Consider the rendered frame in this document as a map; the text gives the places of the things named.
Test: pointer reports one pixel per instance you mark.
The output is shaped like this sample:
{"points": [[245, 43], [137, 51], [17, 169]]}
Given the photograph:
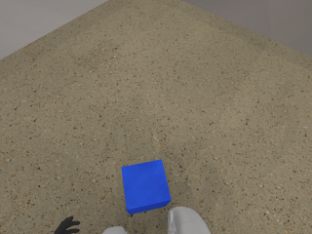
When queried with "robot right thigh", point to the robot right thigh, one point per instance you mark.
{"points": [[183, 220]]}

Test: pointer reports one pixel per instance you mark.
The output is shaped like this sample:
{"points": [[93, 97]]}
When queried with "carton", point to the carton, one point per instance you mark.
{"points": [[145, 187]]}

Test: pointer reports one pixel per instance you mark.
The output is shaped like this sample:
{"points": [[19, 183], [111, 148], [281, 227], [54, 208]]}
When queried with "robot left hand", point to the robot left hand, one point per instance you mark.
{"points": [[66, 224]]}

